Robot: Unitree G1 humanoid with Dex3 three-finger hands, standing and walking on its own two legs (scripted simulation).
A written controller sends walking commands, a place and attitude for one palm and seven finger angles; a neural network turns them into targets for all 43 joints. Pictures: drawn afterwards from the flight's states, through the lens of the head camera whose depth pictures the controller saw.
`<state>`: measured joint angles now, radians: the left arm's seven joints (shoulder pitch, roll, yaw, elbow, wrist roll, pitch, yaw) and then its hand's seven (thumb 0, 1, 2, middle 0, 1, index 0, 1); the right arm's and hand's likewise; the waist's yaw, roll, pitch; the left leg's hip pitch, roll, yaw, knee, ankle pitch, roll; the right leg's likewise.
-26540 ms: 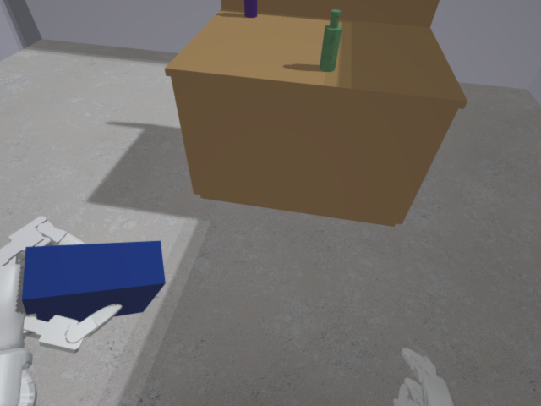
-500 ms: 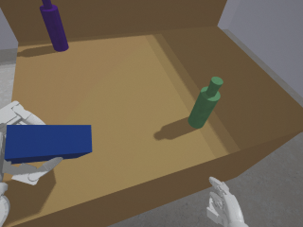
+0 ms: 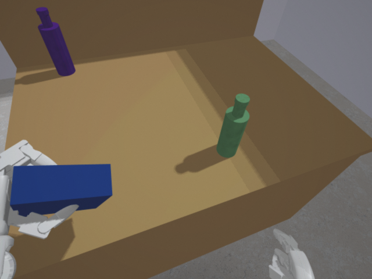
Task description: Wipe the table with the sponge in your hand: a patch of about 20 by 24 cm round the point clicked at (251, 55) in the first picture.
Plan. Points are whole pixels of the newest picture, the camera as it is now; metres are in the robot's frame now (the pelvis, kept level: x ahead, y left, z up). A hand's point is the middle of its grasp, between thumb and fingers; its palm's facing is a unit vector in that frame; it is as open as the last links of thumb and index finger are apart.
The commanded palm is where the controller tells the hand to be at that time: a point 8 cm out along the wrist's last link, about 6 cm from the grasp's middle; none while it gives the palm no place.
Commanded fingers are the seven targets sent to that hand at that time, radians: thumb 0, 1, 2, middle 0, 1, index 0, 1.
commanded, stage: shuffle to correct the standing spot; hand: left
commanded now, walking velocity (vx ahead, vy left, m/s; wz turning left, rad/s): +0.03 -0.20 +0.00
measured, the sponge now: (77, 190) +0.23 +0.21 +0.12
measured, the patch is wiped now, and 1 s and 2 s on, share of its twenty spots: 0.00 0.00 0.00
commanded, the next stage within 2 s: come to a stop and stand still in 0.84 s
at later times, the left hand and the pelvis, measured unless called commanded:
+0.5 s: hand (77, 182) +0.23 +0.20 +0.15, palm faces +0.30 -0.87 -0.39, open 9.4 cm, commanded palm +0.17 +0.24 +0.17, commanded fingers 0.00 0.10 1.30 -1.20 -1.60 -1.20 -1.60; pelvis +0.01 -0.04 +0.00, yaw -1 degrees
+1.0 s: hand (95, 182) +0.23 +0.17 +0.15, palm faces +0.30 -0.87 -0.40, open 9.4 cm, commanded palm +0.17 +0.21 +0.17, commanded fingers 0.00 0.10 1.30 -1.20 -1.60 -1.20 -1.60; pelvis +0.01 -0.07 -0.01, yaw -1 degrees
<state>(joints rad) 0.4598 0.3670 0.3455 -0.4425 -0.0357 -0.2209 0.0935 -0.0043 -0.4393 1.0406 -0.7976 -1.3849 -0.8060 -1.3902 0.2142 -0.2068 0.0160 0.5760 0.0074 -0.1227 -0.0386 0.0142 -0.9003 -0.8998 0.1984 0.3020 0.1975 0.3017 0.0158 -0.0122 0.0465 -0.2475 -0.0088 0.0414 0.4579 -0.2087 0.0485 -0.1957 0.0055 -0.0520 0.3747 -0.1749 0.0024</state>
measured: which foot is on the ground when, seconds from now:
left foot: down 0.00-1.00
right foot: down 0.00-1.00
